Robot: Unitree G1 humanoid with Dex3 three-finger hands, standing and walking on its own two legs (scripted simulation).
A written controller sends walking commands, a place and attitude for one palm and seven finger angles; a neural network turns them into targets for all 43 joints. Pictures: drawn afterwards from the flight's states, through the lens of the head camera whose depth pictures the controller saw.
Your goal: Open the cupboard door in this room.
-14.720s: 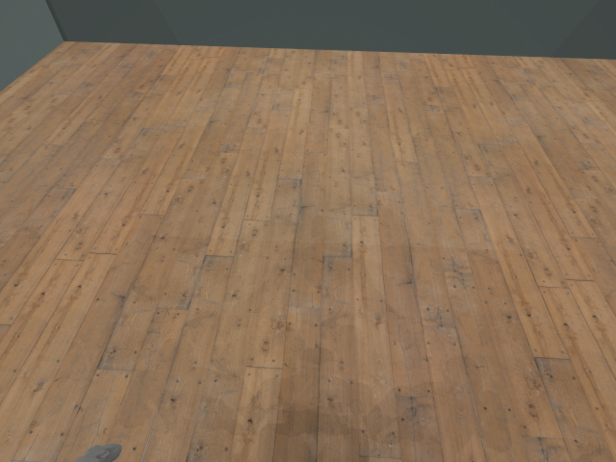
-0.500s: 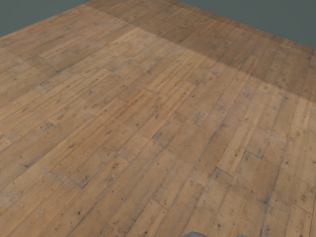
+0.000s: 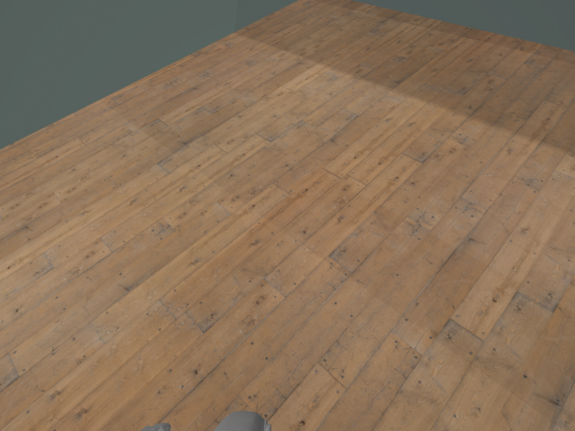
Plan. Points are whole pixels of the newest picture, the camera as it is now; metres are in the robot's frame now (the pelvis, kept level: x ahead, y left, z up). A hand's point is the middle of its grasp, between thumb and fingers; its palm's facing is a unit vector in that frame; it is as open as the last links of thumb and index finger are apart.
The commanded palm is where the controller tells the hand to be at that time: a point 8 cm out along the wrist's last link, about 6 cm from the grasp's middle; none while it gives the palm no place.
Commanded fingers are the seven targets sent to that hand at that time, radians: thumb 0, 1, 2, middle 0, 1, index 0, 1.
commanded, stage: turn or walk to find it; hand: left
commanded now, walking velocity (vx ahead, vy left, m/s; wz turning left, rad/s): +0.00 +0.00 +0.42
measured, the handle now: out of the picture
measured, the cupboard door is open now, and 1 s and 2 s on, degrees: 0 0 0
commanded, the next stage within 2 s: none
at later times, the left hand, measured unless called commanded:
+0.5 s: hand out of the picture -0.05 +0.26 -0.18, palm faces +0.28 -0.93 -0.25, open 7.4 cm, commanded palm none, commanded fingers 0.00 0.90 0.90 -0.20 -0.30 -0.20 -0.30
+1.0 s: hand out of the picture -0.06 +0.19 -0.15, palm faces +0.43 -0.86 -0.27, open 7.4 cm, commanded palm none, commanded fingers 0.00 0.90 0.90 -0.20 -0.30 -0.20 -0.30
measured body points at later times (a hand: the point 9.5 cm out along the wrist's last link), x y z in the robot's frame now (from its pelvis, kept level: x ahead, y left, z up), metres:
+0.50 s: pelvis -0.03 +0.04 +0.00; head -0.01 +0.06 +0.45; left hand -0.07 +0.30 -0.16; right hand +0.12 -0.18 -0.14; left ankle -0.06 +0.14 -0.74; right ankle -0.02 -0.10 -0.67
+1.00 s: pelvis -0.04 -0.01 +0.00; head +0.00 -0.03 +0.45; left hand -0.08 +0.23 -0.13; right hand +0.10 -0.24 -0.16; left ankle -0.14 +0.12 -0.66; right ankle +0.00 -0.09 -0.74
